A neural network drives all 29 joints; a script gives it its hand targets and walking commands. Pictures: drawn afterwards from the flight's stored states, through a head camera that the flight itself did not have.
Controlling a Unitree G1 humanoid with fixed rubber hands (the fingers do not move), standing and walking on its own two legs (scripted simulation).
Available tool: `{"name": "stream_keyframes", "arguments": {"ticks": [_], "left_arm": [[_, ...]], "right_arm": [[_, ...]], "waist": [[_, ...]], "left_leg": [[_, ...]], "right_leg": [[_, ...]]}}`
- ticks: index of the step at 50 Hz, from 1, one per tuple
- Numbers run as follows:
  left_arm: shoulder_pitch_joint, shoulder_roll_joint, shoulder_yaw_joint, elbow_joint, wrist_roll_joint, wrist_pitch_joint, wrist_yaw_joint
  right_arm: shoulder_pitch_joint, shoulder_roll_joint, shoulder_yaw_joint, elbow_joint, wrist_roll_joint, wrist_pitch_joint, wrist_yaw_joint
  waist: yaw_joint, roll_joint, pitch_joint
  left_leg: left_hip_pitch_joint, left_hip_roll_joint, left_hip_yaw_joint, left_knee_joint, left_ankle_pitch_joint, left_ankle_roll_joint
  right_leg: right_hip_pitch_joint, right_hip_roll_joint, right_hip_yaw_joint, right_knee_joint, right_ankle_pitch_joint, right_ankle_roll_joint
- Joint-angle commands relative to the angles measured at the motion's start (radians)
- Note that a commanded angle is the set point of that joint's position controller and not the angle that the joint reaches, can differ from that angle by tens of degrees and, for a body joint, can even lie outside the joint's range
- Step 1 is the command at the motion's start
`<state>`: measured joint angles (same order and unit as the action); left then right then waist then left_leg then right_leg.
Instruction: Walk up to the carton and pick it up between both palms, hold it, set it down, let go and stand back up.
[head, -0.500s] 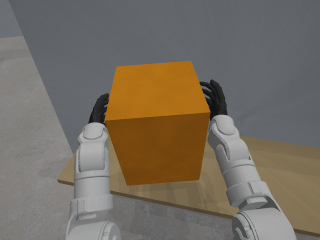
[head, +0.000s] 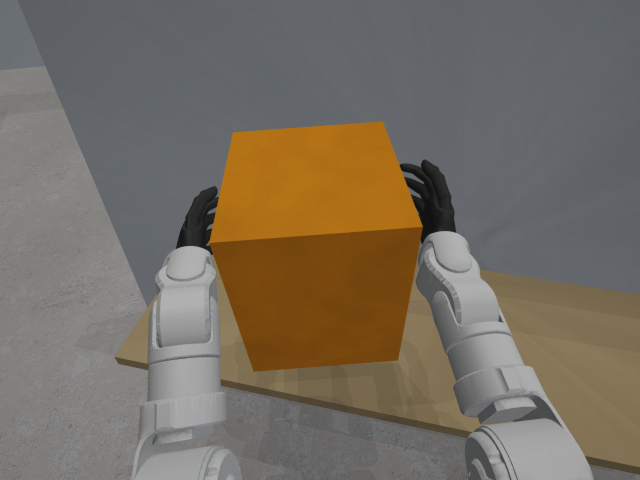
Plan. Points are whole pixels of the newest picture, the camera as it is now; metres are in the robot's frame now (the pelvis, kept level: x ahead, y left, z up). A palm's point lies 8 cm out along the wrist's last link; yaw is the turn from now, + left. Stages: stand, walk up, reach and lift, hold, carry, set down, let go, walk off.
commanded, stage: hold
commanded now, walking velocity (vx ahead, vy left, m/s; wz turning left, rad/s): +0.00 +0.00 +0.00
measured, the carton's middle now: (317, 248) +0.39 +0.00 +0.12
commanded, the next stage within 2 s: none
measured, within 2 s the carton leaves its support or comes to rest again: neither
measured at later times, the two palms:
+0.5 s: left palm (191, 257) +0.35 +0.16 +0.15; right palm (432, 232) +0.35 -0.13 +0.18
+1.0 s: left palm (198, 254) +0.35 +0.15 +0.15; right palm (438, 231) +0.35 -0.14 +0.18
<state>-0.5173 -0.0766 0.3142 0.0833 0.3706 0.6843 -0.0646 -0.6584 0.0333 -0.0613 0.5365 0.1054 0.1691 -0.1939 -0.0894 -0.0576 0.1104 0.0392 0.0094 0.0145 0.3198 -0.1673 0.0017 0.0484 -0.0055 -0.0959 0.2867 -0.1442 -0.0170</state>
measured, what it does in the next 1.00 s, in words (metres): stands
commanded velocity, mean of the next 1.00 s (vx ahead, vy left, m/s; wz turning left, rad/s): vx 0.00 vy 0.00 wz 0.00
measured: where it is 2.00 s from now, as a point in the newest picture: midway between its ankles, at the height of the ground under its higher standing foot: outside the picture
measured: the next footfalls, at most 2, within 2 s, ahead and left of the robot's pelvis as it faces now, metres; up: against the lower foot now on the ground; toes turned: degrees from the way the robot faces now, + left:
none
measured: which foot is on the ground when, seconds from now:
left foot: down 0.00-1.00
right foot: down 0.00-1.00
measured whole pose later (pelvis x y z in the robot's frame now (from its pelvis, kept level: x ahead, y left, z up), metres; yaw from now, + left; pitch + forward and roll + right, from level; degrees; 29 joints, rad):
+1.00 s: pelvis +0.00 +0.00 +0.00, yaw +0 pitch -11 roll -1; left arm -0.49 -0.08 0.31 0.05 0.37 0.68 -0.06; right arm -0.64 0.03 -0.05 0.51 0.12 0.16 -0.19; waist -0.10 -0.06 0.12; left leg 0.04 0.01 0.02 0.33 -0.17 0.00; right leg 0.05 0.00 -0.09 0.28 -0.14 -0.02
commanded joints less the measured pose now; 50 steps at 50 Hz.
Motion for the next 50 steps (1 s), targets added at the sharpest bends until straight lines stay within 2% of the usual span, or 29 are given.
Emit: {"name": "stream_keyframes", "arguments": {"ticks": [1,3,6,7,8,10,12,13,17,18,19,20,21,22,24,27,30,31,35,36,37,38,41,42,43,44,46,47,50], "left_arm": [[-0.757,-0.449,-0.516,-0.224,-0.172,-0.1,-0.109],[-0.733,-0.45,-0.52,-0.198,-0.173,-0.096,-0.105],[-0.735,-0.424,-0.515,-0.25,-0.161,-0.088,-0.108],[-0.726,-0.405,-0.499,-0.201,-0.155,-0.085,-0.115],[-0.714,-0.412,-0.481,-0.188,-0.136,-0.08,-0.116],[-0.702,-0.394,-0.47,-0.183,-0.144,-0.078,-0.124],[-0.701,-0.402,-0.486,-0.189,-0.139,-0.076,-0.122],[-0.691,-0.419,-0.498,-0.213,-0.151,-0.081,-0.124],[-0.691,-0.426,-0.528,-0.266,-0.187,-0.091,-0.115],[-0.668,-0.431,-0.527,-0.209,-0.17,-0.083,-0.116],[-0.673,-0.414,-0.519,-0.235,-0.162,-0.084,-0.116],[-0.698,-0.404,-0.512,-0.224,-0.163,-0.081,-0.12],[-0.711,-0.407,-0.512,-0.248,-0.16,-0.084,-0.121],[-0.694,-0.409,-0.506,-0.183,-0.164,-0.078,-0.124],[-0.801,-0.421,-0.526,-0.197,-0.186,-0.094,-0.122],[-0.83,-0.466,-0.543,-0.2,-0.198,-0.106,-0.107],[-0.789,-0.457,-0.496,-0.123,-0.164,-0.101,-0.096],[-0.8,-0.451,-0.48,-0.147,-0.152,-0.101,-0.1],[-0.749,-0.433,-0.446,-0.133,-0.143,-0.084,-0.11],[-0.715,-0.422,-0.442,-0.09,-0.127,-0.079,-0.118],[-0.71,-0.409,-0.443,-0.112,-0.13,-0.079,-0.123],[-0.73,-0.414,-0.447,-0.114,-0.132,-0.08,-0.127],[-0.724,-0.428,-0.455,-0.164,-0.142,-0.08,-0.118],[-0.745,-0.424,-0.464,-0.179,-0.139,-0.086,-0.119],[-0.714,-0.425,-0.484,-0.183,-0.158,-0.09,-0.12],[-0.776,-0.432,-0.514,-0.221,-0.172,-0.092,-0.116],[-0.73,-0.441,-0.502,-0.223,-0.172,-0.094,-0.107],[-0.761,-0.428,-0.515,-0.246,-0.172,-0.096,-0.106],[-0.755,-0.418,-0.491,-0.19,-0.159,-0.096,-0.111]], "right_arm": [[-0.629,0.493,0.374,-0.297,0.051,-0.049,0.117],[-0.606,0.473,0.381,-0.267,0.059,-0.046,0.115],[-0.583,0.481,0.399,-0.292,0.065,-0.037,0.107],[-0.56,0.461,0.381,-0.243,0.061,-0.023,0.107],[-0.56,0.477,0.373,-0.239,0.047,-0.022,0.108],[-0.558,0.461,0.37,-0.239,0.042,-0.028,0.112],[-0.582,0.48,0.366,-0.262,0.044,-0.036,0.108],[-0.56,0.483,0.373,-0.272,0.054,-0.038,0.111],[-0.598,0.494,0.429,-0.367,0.076,-0.052,0.096],[-0.6,0.497,0.419,-0.337,0.067,-0.04,0.093],[-0.572,0.486,0.416,-0.35,0.072,-0.035,0.095],[-0.597,0.485,0.407,-0.337,0.073,-0.027,0.095],[-0.58,0.488,0.399,-0.334,0.062,-0.028,0.096],[-0.588,0.475,0.38,-0.297,0.043,-0.026,0.098],[-0.609,0.46,0.349,-0.256,0.033,-0.037,0.111],[-0.629,0.468,0.311,-0.227,0.019,-0.044,0.129],[-0.651,0.477,0.325,-0.242,0.03,-0.046,0.133],[-0.626,0.458,0.316,-0.2,0.017,-0.04,0.134],[-0.639,0.473,0.352,-0.244,0.039,-0.04,0.124],[-0.621,0.478,0.337,-0.207,0.029,-0.034,0.12],[-0.611,0.474,0.338,-0.19,0.03,-0.034,0.12],[-0.591,0.47,0.332,-0.2,0.027,-0.035,0.12],[-0.61,0.463,0.355,-0.211,0.053,-0.037,0.117],[-0.617,0.458,0.351,-0.248,0.046,-0.044,0.119],[-0.608,0.465,0.363,-0.263,0.056,-0.051,0.116],[-0.622,0.465,0.358,-0.241,0.061,-0.049,0.119],[-0.608,0.469,0.373,-0.29,0.06,-0.054,0.119],[-0.606,0.469,0.38,-0.295,0.07,-0.05,0.12],[-0.634,0.471,0.361,-0.288,0.046,-0.048,0.123]], "waist": [[-0.013,0.078,-0.487],[-0.027,0.091,-0.488],[-0.018,0.104,-0.471],[-0.026,0.072,-0.381],[-0.007,0.084,-0.366],[0.0,0.066,-0.369],[-0.013,0.08,-0.402],[-0.004,0.093,-0.414],[0.0,0.063,-0.509],[0.001,0.058,-0.469],[-0.007,0.056,-0.439],[0.013,0.06,-0.405],[-0.004,0.061,-0.407],[-0.009,0.045,-0.387],[-0.026,0.094,-0.389],[-0.046,0.136,-0.478],[-0.016,0.102,-0.454],[-0.032,0.075,-0.415],[-0.009,0.064,-0.432],[-0.025,0.043,-0.398],[-0.009,0.058,-0.377],[-0.014,0.08,-0.387],[-0.007,0.068,-0.376],[-0.018,0.096,-0.436],[-0.012,0.081,-0.443],[-0.014,0.115,-0.445],[-0.013,0.068,-0.483],[-0.012,0.115,-0.458],[-0.003,0.072,-0.445]], "left_leg": [[0.094,-0.033,0.041,-0.017,0.275,-0.023],[0.105,-0.042,0.047,-0.001,0.311,-0.027],[0.103,-0.047,0.04,-0.006,0.309,-0.027],[0.072,-0.04,0.047,-0.015,0.26,-0.026],[0.051,-0.041,0.042,-0.036,0.224,-0.017],[0.037,-0.036,0.052,-0.049,0.181,-0.003],[0.074,-0.038,0.053,-0.036,0.218,-0.009],[0.047,-0.032,0.051,-0.032,0.237,-0.012],[0.097,-0.044,0.04,0.001,0.338,-0.027],[0.086,-0.054,0.045,-0.007,0.312,-0.019],[0.084,-0.046,0.039,-0.013,0.287,-0.015],[0.061,-0.045,0.045,-0.027,0.249,-0.008],[0.054,-0.043,0.036,-0.031,0.233,-0.01],[0.045,-0.046,0.047,-0.032,0.184,-0.005],[0.028,-0.028,0.05,-0.053,0.111,-0.015],[0.072,-0.033,0.042,-0.038,0.164,-0.028],[0.046,-0.037,0.04,-0.041,0.156,-0.016],[0.028,-0.033,0.041,-0.05,0.146,-0.018],[0.047,-0.04,0.045,-0.044,0.186,-0.005],[0.047,-0.042,0.047,-0.043,0.173,-0.004],[0.046,-0.038,0.059,-0.042,0.156,-0.003],[0.036,-0.037,0.056,-0.058,0.159,-0.007],[0.056,-0.032,0.047,-0.039,0.234,-0.02],[0.09,-0.037,0.048,-0.03,0.247,-0.02],[0.08,-0.033,0.043,-0.029,0.262,-0.016],[0.07,-0.035,0.041,-0.024,0.261,-0.027],[0.113,-0.038,0.046,-0.012,0.304,-0.022],[0.102,-0.034,0.045,-0.01,0.289,-0.033],[0.058,-0.041,0.053,-0.027,0.193,-0.012]], "right_leg": [[0.108,0.05,-0.039,-0.015,0.197,0.045],[0.092,0.045,-0.027,-0.018,0.248,0.043],[0.129,0.044,-0.033,-0.017,0.285,0.061],[0.1,0.044,-0.028,-0.029,0.224,0.058],[0.122,0.033,-0.022,-0.037,0.201,0.061],[0.098,0.031,-0.029,-0.034,0.149,0.055],[0.099,0.036,-0.034,-0.027,0.178,0.054],[0.112,0.037,-0.019,-0.023,0.178,0.042],[0.159,0.04,-0.034,0.005,0.318,0.056],[0.135,0.038,-0.029,-0.001,0.305,0.056],[0.118,0.043,-0.026,-0.012,0.271,0.056],[0.111,0.033,-0.024,-0.017,0.248,0.065],[0.112,0.039,-0.031,-0.019,0.212,0.059],[0.092,0.036,-0.022,-0.024,0.157,0.055],[0.054,0.031,-0.033,-0.035,0.054,0.043],[0.041,0.036,-0.04,-0.034,0.047,0.023],[0.066,0.038,-0.031,-0.036,0.084,0.04],[0.07,0.043,-0.032,-0.047,0.077,0.038],[0.109,0.036,-0.023,-0.032,0.148,0.049],[0.097,0.033,-0.027,-0.029,0.137,0.049],[0.096,0.033,-0.021,-0.032,0.124,0.046],[0.107,0.023,-0.024,-0.036,0.145,0.055],[0.111,0.042,-0.028,-0.032,0.176,0.05],[0.114,0.043,-0.027,-0.026,0.206,0.051],[0.105,0.047,-0.029,-0.022,0.206,0.048],[0.1,0.038,-0.032,-0.013,0.192,0.046],[0.099,0.052,-0.031,-0.02,0.221,0.044],[0.096,0.047,-0.03,-0.021,0.219,0.043],[0.068,0.039,-0.024,-0.027,0.127,0.049]]}}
